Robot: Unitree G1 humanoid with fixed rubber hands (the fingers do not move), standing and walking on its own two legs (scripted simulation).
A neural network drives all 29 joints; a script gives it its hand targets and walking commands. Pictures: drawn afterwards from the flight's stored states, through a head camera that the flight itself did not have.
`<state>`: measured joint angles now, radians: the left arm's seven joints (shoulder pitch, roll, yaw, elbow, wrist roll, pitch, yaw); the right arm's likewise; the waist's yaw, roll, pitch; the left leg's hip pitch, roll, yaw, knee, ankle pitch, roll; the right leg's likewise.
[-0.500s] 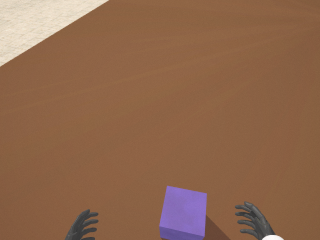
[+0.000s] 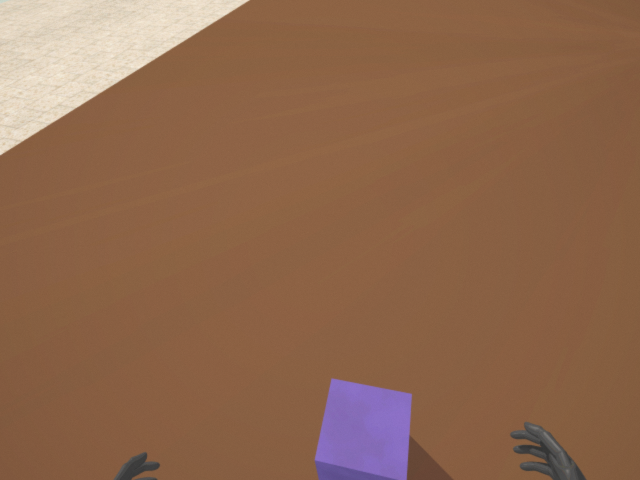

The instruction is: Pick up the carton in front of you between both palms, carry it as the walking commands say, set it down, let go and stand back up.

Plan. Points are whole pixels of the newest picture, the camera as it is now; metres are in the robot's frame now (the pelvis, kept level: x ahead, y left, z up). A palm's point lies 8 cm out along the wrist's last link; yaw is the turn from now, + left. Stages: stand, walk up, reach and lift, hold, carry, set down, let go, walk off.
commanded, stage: stand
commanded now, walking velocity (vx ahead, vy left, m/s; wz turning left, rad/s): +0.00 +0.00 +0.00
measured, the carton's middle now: (363, 441) +0.37 -0.07 -0.64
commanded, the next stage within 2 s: none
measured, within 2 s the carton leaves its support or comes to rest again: neither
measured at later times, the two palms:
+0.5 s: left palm out of the picture +0.11 +0.29 -0.08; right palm out of the picture +0.13 -0.30 -0.09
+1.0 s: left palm out of the picture +0.08 +0.30 -0.09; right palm out of the picture +0.09 -0.31 -0.10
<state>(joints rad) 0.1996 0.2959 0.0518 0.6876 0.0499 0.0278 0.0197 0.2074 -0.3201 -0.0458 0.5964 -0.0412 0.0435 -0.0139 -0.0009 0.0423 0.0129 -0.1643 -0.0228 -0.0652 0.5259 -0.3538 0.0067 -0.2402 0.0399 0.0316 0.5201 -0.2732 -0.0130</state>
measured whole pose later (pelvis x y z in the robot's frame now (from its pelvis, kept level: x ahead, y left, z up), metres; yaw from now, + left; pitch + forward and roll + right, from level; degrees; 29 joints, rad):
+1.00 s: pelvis -0.01 -0.01 +0.01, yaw +1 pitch -2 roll +0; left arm 0.11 0.36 0.01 1.02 0.02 0.00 0.01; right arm 0.17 -0.39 0.01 0.95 -0.02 -0.01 -0.02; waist 0.01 0.02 0.03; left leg -0.07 -0.02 -0.08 0.37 -0.26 -0.01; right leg -0.15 0.03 0.01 0.39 -0.20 -0.02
